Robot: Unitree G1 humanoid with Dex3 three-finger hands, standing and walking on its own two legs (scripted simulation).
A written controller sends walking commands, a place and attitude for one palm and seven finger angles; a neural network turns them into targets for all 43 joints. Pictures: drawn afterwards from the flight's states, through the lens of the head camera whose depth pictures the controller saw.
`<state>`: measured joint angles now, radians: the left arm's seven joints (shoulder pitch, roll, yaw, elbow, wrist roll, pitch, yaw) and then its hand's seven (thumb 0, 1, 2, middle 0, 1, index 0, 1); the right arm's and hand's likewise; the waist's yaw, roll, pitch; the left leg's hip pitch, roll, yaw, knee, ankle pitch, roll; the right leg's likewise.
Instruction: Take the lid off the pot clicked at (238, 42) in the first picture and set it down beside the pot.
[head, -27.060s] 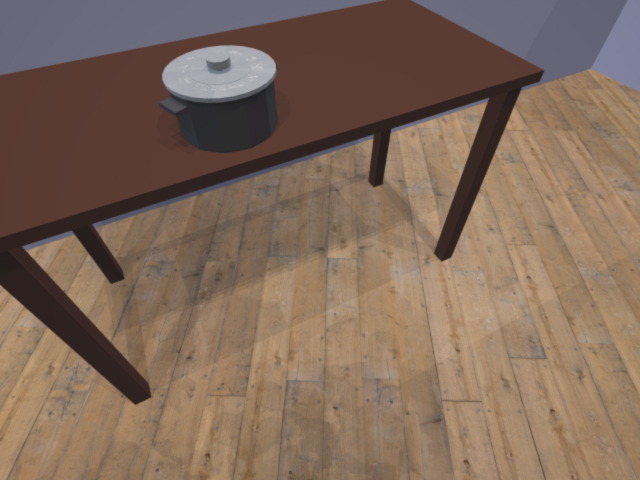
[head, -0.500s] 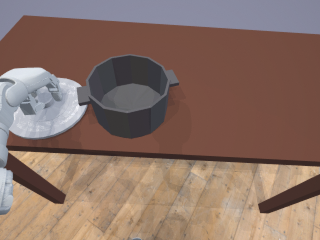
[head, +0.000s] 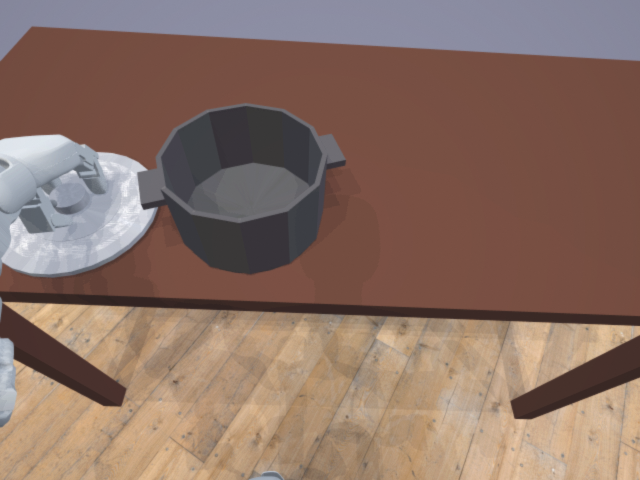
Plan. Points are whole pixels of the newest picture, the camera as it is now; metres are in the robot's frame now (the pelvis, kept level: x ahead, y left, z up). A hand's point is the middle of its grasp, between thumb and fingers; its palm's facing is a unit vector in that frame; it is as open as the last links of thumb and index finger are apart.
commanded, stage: open the fingers wide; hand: left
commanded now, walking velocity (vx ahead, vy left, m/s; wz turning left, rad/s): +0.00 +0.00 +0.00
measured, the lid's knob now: (69, 198) +0.46 +0.33 +0.06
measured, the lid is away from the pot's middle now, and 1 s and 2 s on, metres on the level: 0.24 0.24 0.24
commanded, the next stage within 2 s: raise the empty hand in 0.44 s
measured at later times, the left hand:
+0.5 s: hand (44, 209) +0.42 +0.33 +0.09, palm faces -0.43 -0.08 -0.90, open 11.0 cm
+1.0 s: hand (30, 174) +0.43 +0.33 +0.13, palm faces -0.36 -0.06 -0.93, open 11.1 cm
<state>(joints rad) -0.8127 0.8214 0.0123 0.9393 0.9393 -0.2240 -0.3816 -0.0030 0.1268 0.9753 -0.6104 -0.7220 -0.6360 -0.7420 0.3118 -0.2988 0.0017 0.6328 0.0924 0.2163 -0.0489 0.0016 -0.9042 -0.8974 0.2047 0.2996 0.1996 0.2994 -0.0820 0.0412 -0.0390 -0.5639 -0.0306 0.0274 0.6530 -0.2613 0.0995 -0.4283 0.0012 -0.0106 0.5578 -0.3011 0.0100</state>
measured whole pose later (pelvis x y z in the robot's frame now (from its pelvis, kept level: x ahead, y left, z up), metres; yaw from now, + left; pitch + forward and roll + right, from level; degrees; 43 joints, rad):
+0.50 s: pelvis +0.00 +0.00 +0.00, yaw +0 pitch +10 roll -4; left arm -0.80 0.84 0.03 0.93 0.93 -0.22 -0.40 0.00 -0.08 0.81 -0.44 -0.72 -0.43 -0.72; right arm 0.28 -0.30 0.01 0.63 0.10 0.23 -0.05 0.00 -0.90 -0.90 0.20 0.30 0.20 0.30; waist -0.07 0.04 -0.03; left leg -0.58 -0.03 0.02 0.67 -0.27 0.10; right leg -0.43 0.01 -0.02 0.56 -0.31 0.02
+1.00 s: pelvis +0.00 +0.01 +0.00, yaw +1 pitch +9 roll -4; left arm -0.88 0.83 -0.01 0.88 0.92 -0.17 -0.44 0.00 -0.08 0.79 -0.43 -0.74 -0.42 -0.74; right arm 0.29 -0.29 0.01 0.62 0.10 0.23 -0.04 0.00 -0.90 -0.90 0.20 0.30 0.20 0.30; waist -0.07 0.05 -0.03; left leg -0.53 -0.05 0.02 0.63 -0.25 0.11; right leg -0.39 -0.01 -0.01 0.52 -0.29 0.01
